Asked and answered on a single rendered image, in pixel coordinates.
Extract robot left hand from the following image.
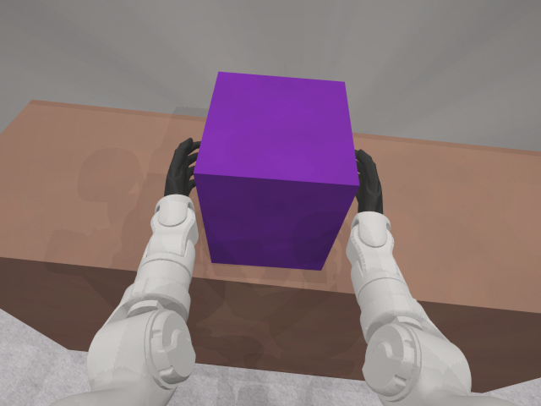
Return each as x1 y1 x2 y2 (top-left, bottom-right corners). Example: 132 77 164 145
164 138 201 197

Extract right robot forearm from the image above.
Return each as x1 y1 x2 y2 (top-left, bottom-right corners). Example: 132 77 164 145
346 211 450 344

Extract left robot forearm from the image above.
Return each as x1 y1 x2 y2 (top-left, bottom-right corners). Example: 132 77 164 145
87 195 199 382

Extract carton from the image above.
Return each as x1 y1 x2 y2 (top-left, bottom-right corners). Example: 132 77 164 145
194 72 360 271

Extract robot left upper arm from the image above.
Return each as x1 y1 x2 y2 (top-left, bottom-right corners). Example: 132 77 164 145
48 309 196 406

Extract robot right hand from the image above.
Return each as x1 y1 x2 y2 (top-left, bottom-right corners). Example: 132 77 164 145
355 149 383 215

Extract pedestal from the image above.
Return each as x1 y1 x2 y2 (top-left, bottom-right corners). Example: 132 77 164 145
0 100 541 393

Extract robot right upper arm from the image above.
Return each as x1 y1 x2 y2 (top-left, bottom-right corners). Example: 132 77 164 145
363 322 519 406

